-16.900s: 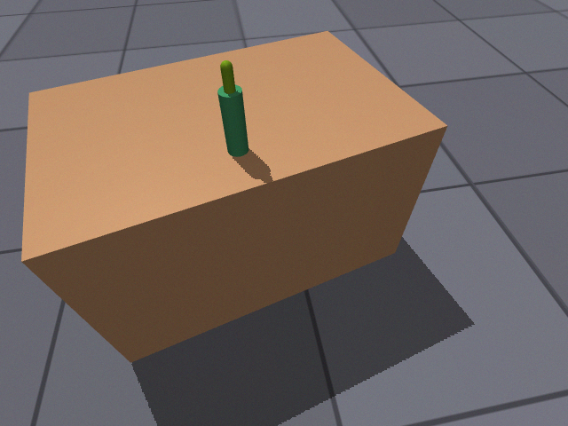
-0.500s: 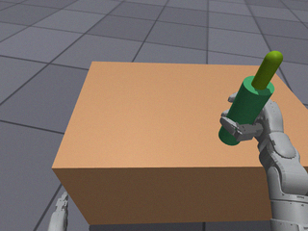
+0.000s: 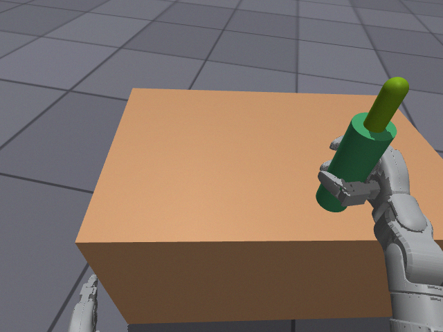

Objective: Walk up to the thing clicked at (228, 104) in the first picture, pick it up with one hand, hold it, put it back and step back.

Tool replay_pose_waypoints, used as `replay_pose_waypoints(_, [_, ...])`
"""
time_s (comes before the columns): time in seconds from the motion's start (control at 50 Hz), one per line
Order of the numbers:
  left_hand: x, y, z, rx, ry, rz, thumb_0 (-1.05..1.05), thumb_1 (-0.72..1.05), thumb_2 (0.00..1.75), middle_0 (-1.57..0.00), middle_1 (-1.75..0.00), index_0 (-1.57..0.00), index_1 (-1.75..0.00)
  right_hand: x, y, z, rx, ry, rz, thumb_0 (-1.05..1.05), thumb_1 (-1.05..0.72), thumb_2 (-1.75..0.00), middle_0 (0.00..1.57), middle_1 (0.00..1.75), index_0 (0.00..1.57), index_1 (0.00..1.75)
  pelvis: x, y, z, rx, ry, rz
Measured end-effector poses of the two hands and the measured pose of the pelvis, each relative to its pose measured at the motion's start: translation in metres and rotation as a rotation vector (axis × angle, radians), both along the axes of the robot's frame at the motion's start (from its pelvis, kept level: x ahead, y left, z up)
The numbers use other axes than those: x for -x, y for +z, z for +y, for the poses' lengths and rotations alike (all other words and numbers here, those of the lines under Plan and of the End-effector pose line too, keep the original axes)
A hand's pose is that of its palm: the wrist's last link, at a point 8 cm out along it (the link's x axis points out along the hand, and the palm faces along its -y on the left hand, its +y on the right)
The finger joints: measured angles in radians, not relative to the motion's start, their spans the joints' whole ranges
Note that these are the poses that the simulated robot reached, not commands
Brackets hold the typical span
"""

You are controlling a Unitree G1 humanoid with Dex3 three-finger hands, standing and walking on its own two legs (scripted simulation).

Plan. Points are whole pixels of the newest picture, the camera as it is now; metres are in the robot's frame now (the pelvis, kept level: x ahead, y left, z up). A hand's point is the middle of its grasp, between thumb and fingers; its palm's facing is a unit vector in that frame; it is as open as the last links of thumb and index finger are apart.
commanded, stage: hold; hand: right
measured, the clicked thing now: (358, 152) +0.32 -0.18 +0.22
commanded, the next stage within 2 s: crouch in 1.46 s
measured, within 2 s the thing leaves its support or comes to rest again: neither
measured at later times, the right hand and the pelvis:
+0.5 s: hand (342, 175) +0.32 -0.17 +0.17, palm faces +0.09 +1.00 -0.04, open 8.2 cm; pelvis +0.00 +0.00 +0.00, yaw +0 degrees
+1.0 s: hand (340, 172) +0.33 -0.17 +0.17, palm faces +0.09 +1.00 -0.04, open 8.2 cm; pelvis +0.00 +0.00 +0.00, yaw +0 degrees
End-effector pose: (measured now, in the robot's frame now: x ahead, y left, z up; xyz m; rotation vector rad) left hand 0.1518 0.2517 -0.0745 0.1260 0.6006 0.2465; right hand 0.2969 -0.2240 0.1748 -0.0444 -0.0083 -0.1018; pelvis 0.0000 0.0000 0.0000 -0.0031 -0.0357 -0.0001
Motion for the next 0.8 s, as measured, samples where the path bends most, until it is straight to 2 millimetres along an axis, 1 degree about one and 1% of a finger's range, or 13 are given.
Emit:
replay_pose_waypoints(0.22, [0.003, 0.003, 0.007, -0.025, 0.013, -0.008, -0.01, -0.54, 0.05, -0.05, -0.05, -0.06, -0.05, -0.004, 0.001, 0.007, -0.004, 0.025, -0.008, -0.01, 0.24, -1.16, 0.79, 1.15, 0.84, 1.18, 0.003, 0.000, 0.000, 0.001, 0.001, -0.001])
replay_pose_waypoints(0.34, [0.006, 0.000, 0.004, -0.014, 0.013, 0.003, -0.01, -0.54, 0.05, -0.05, -0.05, -0.06, -0.05, -0.003, 0.004, 0.004, -0.008, 0.019, -0.013, -0.01, 0.24, -1.16, 0.79, 1.15, 0.84, 1.18, 0.003, 0.000, 0.000, 0.000, 0.003, 0.000])
replay_pose_waypoints(0.46, [0.008, -0.003, 0.000, -0.001, 0.010, 0.019, -0.01, -0.54, 0.05, -0.05, -0.05, -0.06, -0.05, 0.000, -0.003, 0.001, -0.010, 0.010, 0.013, -0.01, 0.24, -1.16, 0.79, 1.15, 0.84, 1.18, 0.004, 0.000, -0.002, 0.000, 0.005, -0.002])
replay_pose_waypoints(0.64, [0.006, 0.004, -0.001, -0.021, 0.005, -0.006, -0.01, -0.54, 0.05, -0.05, -0.05, -0.06, -0.05, 0.005, -0.014, 0.003, -0.020, 0.015, 0.020, -0.01, 0.24, -1.16, 0.79, 1.15, 0.85, 1.18, 0.005, 0.000, -0.003, 0.001, 0.004, -0.001])
replay_pose_waypoints(0.8, [0.006, 0.002, -0.001, -0.026, 0.010, -0.004, -0.01, -0.54, 0.05, -0.05, -0.05, -0.06, -0.05, 0.003, -0.012, 0.005, -0.009, 0.017, 0.002, -0.01, 0.24, -1.16, 0.79, 1.15, 0.85, 1.18, 0.003, 0.000, -0.004, -0.003, 0.004, 0.001])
